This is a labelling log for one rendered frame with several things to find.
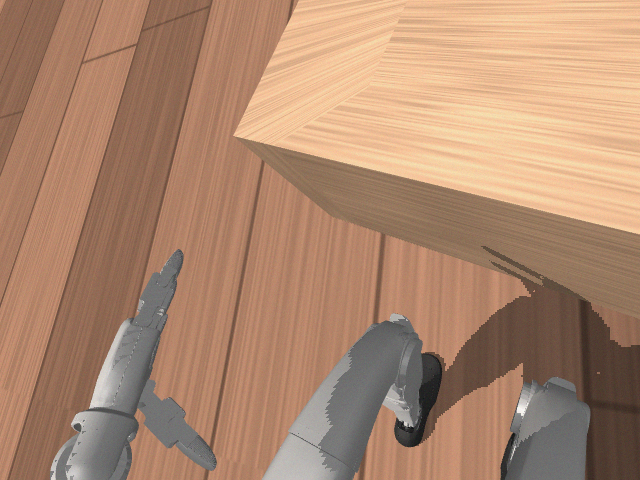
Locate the left robot arm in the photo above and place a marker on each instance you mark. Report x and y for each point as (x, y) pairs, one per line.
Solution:
(101, 449)

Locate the left robot foot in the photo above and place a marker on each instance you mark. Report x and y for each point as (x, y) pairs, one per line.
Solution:
(428, 392)

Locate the left robot hand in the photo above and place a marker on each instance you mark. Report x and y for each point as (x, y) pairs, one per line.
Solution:
(123, 383)

